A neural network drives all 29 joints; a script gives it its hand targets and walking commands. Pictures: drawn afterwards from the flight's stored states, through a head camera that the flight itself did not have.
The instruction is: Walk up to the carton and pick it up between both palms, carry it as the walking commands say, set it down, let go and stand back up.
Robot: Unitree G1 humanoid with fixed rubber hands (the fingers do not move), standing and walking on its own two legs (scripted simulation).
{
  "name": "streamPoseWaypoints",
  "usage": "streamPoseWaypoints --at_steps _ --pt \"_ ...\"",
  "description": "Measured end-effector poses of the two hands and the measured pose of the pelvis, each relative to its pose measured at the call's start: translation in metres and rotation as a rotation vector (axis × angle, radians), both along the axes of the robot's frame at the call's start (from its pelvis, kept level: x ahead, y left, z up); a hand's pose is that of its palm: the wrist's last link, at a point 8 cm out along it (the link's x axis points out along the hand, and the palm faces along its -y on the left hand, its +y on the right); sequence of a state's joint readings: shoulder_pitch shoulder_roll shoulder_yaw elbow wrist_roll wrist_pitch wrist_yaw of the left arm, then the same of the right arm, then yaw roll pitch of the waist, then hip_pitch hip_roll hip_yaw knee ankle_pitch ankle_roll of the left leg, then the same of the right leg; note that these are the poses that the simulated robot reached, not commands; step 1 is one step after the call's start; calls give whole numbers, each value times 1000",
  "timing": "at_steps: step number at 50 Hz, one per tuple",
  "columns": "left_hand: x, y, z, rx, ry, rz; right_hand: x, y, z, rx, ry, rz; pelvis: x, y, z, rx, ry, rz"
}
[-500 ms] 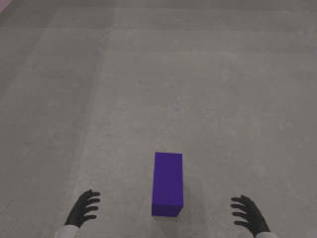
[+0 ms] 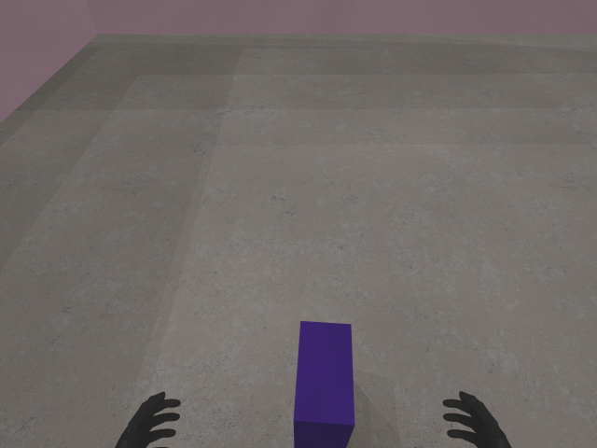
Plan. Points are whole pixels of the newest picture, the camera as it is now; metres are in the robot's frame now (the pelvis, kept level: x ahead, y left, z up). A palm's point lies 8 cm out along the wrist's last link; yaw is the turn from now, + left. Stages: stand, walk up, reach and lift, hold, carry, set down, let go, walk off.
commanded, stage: stand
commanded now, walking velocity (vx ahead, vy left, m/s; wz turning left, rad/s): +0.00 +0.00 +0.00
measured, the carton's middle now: (322, 388) +0.43 -0.05 -0.62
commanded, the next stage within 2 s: none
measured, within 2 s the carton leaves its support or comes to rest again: neither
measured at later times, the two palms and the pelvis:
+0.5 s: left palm out of the picture +0.15 +0.28 -0.09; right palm out of the picture +0.16 -0.30 -0.09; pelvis +0.03 -0.01 +0.00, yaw +1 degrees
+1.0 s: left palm out of the picture +0.12 +0.29 -0.09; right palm out of the picture +0.13 -0.31 -0.09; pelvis +0.02 -0.01 +0.01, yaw +1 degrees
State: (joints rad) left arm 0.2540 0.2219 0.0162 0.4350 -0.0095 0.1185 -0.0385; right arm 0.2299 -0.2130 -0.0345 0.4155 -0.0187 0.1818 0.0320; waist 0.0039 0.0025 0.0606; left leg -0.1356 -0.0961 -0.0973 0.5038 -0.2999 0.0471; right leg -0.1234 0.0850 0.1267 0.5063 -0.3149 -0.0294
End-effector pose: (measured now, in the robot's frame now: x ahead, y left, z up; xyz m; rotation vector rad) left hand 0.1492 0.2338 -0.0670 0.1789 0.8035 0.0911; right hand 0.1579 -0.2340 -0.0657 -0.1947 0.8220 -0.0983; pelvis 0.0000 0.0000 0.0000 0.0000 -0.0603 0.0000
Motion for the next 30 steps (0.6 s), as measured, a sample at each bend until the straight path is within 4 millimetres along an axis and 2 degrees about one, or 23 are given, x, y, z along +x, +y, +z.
streamPoseWaypoints --at_steps 8,12,23,30 --pt "-10 42 -13 166 92 33 -2 -43 -11 -135 37 -14 8 -4 -2 -3 58 9" --pt "-9 53 -14 195 121 53 -2 -57 -14 -164 69 -25 15 -5 -1 -2 70 10" --pt "3 50 -18 194 151 64 6 -61 -20 -170 112 -29 29 -8 1 -2 71 14" --pt "3 49 -20 187 162 71 3 -63 -22 -172 131 -34 31 -9 3 -1 63 15"
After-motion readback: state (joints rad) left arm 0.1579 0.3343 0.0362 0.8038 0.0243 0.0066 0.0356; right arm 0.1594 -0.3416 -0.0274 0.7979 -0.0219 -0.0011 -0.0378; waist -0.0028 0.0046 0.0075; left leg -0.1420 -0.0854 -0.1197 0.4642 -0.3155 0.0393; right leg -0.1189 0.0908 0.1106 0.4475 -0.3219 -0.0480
